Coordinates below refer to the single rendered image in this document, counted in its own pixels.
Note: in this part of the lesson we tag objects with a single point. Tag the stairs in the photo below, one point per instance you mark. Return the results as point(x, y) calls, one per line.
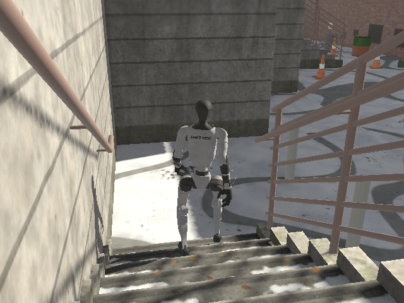
point(238, 269)

